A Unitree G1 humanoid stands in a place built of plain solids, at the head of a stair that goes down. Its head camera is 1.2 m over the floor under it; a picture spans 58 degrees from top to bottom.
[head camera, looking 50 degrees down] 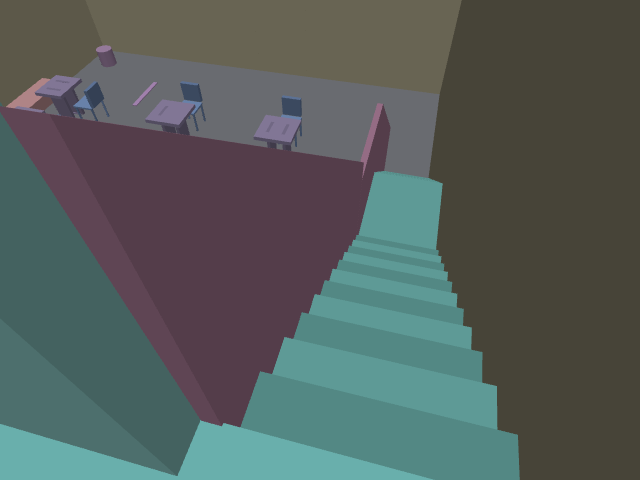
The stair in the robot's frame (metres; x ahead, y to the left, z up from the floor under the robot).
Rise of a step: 0.20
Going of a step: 0.24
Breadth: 0.83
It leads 14 degrees to the right of straight ahead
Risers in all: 12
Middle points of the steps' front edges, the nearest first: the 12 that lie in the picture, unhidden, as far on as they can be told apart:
0.27 -0.14 0.00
0.50 -0.20 -0.20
0.73 -0.26 -0.39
0.96 -0.32 -0.59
1.18 -0.37 -0.78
1.41 -0.43 -0.98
1.64 -0.49 -1.18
1.87 -0.55 -1.37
2.10 -0.60 -1.57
2.33 -0.66 -1.77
2.56 -0.72 -1.96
2.79 -0.78 -2.16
